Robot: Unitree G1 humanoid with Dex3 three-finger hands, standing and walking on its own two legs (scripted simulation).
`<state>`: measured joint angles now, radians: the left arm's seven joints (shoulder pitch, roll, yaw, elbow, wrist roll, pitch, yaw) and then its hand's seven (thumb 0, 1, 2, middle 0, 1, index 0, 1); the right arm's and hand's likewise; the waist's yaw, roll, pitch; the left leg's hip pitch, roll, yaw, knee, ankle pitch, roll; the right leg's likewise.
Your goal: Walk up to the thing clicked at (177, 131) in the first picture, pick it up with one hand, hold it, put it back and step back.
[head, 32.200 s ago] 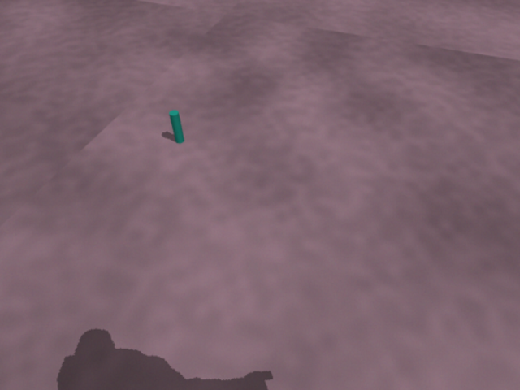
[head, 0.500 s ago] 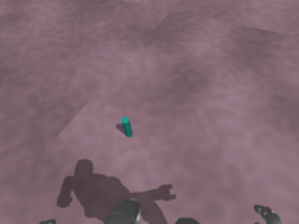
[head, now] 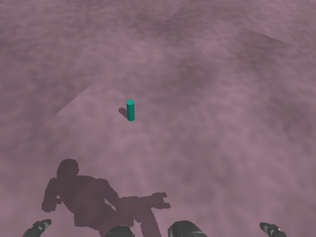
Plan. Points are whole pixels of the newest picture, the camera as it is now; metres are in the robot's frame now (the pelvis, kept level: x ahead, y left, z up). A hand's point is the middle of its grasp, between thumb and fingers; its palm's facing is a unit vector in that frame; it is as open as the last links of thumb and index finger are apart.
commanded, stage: step back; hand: left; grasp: from the side
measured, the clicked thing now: (130, 110) +0.93 +0.18 -0.66
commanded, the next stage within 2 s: stand in 1.32 s
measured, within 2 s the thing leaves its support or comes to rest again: neither
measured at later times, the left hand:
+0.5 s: hand out of the picture -0.07 +0.27 -0.14, palm faces +0.07 -0.90 -0.43, open 7.4 cm
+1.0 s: hand out of the picture -0.08 +0.24 -0.14, palm faces +0.09 -0.91 -0.40, open 7.4 cm
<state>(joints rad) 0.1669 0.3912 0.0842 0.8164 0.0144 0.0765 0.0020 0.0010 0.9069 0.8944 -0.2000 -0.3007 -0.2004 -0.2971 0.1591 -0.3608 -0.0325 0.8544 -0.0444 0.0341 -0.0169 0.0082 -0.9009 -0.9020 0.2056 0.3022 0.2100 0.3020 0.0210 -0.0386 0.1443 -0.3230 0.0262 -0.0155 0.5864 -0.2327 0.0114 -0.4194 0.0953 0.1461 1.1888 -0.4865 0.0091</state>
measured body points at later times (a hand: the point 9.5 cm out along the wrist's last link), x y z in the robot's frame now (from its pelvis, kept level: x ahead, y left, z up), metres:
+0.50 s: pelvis -0.14 -0.02 -0.01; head -0.13 -0.02 +0.44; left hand -0.08 +0.31 -0.11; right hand -0.07 -0.33 -0.14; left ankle -0.14 +0.10 -0.73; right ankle -0.11 -0.15 -0.73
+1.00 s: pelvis -0.10 -0.03 +0.00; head -0.09 -0.05 +0.45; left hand -0.08 +0.28 -0.11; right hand -0.01 -0.35 -0.13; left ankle -0.07 +0.12 -0.69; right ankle -0.10 -0.15 -0.73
